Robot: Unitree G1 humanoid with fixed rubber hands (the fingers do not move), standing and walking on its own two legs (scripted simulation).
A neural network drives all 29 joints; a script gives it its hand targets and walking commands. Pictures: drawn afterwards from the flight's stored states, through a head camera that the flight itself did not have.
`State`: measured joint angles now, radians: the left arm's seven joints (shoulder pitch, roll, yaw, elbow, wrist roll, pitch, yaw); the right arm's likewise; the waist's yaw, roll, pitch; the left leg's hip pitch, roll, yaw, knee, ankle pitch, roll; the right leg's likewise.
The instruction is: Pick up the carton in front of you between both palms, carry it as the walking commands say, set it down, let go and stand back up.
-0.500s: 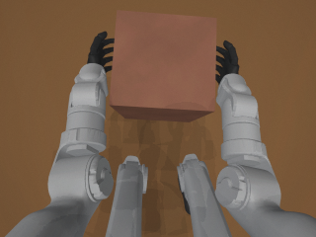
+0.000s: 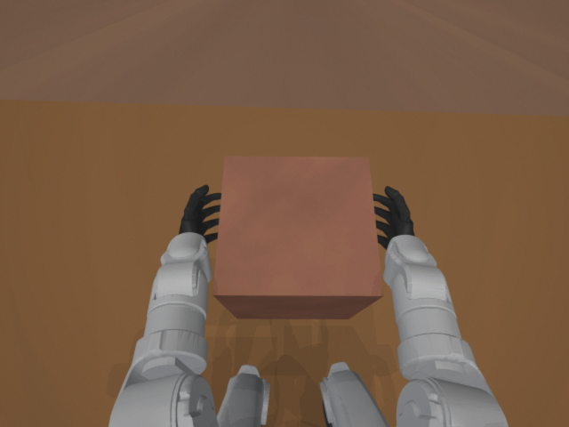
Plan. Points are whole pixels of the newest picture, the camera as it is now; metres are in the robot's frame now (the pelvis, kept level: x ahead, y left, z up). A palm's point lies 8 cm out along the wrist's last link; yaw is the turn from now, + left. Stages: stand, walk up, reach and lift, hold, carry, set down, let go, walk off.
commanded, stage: reach and lift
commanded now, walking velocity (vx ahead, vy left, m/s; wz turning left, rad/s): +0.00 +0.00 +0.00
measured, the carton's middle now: (294, 248) +0.40 +0.00 -0.10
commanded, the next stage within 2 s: hold in 1.58 s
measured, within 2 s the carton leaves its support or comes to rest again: neither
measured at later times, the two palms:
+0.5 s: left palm (160, 233) +0.34 +0.15 +0.11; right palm (449, 221) +0.34 -0.15 +0.11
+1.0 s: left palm (149, 232) +0.33 +0.15 +0.14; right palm (462, 219) +0.33 -0.15 +0.14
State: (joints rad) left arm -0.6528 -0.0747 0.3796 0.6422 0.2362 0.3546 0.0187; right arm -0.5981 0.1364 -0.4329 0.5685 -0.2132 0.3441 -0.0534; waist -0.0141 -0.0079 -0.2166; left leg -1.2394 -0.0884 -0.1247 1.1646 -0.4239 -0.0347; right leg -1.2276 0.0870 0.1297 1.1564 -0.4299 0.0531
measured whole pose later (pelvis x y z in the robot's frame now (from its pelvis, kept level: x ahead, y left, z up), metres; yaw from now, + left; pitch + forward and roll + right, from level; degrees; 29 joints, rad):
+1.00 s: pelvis +0.03 -0.01 +0.11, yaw +1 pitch -3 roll +0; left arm -0.32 -0.17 0.30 0.38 0.30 0.62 0.00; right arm -0.33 0.17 -0.31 0.38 -0.30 0.61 0.01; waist 0.00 0.00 -0.01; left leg -0.18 -0.04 -0.15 0.45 -0.21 -0.02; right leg -0.17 0.04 0.14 0.45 -0.22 0.02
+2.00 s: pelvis +0.04 -0.01 +0.12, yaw +0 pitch -7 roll +0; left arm -0.29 -0.16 0.24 0.26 0.29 0.76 0.00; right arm -0.29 0.16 -0.24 0.26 -0.29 0.76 0.01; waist 0.00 0.00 0.01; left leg -0.06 -0.03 -0.14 0.37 -0.18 -0.02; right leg -0.05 0.03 0.13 0.37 -0.19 0.02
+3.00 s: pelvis +0.27 -0.04 +0.11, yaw -1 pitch +6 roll -1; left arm 0.02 -0.13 0.06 -0.50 0.02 1.20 0.13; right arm 0.02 0.13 -0.04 -0.51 -0.03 1.20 -0.15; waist -0.04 0.04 -0.16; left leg -0.08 0.06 0.16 0.32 -0.33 -0.02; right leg -0.53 -0.06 -0.15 0.64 -0.27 0.00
